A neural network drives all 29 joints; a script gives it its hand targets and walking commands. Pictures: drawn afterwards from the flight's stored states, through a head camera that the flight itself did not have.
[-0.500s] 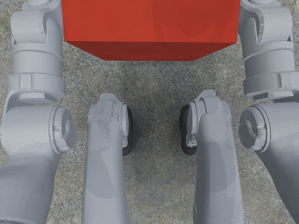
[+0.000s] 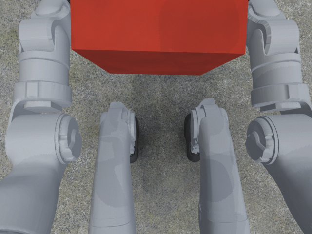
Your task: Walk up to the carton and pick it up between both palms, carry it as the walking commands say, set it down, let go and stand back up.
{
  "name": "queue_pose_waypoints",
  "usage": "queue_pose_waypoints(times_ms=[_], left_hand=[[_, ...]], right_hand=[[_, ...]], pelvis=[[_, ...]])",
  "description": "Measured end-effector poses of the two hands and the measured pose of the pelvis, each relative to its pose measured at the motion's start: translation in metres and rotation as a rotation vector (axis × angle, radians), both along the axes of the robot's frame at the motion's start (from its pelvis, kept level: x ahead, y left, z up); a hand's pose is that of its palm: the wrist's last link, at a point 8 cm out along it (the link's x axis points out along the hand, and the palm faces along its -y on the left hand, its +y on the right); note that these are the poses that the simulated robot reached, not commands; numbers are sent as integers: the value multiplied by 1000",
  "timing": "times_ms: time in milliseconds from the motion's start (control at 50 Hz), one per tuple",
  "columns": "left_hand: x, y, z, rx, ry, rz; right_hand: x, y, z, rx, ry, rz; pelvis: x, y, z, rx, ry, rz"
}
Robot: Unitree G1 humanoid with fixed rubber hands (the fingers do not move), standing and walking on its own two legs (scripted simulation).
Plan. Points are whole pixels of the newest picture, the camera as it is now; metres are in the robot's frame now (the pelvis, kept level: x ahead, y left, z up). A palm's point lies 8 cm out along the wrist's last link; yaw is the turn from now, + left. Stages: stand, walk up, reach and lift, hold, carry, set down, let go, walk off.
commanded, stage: reach and lift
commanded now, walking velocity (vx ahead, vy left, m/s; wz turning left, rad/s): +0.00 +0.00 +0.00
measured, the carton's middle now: (157, 4) +0.56 +0.01 -0.11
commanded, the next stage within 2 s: none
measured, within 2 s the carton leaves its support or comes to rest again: neither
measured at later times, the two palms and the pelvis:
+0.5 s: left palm out of the picture +0.52 +0.17 +0.00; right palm out of the picture +0.51 -0.17 +0.00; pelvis +0.00 -0.01 +0.06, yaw -1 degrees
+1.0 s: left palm out of the picture +0.50 +0.17 +0.08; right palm out of the picture +0.48 -0.18 +0.08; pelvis +0.01 -0.01 +0.12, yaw -2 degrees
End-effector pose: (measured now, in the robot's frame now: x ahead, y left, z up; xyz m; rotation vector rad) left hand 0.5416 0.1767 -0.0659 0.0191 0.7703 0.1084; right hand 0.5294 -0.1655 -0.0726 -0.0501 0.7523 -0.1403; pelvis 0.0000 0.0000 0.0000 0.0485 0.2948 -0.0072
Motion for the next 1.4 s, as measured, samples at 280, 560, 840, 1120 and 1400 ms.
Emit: queue_pose_waypoints(times_ms=[280,560,840,1120,1400], left_hand=[[-15,-6,37,-9,-1,5],[-27,-7,76,-9,-10,-19],[-40,-9,120,-17,1,-24],[-54,-15,159,-10,-2,-31],[-66,-15,198,-29,-14,-22]], right_hand=[[-9,-7,44,-4,-1,3],[-25,-8,86,-9,-10,-10],[-40,-9,131,-11,0,-19],[-56,-16,169,-4,-3,-26],[-66,-15,213,-7,-17,-31]], pelvis=[[2,-7,34,12,-47,-8],[2,-6,66,8,-99,-16],[4,-6,99,4,-162,-25],[9,-9,136,4,-212,-34],[10,-8,167,-3,-266,-42]])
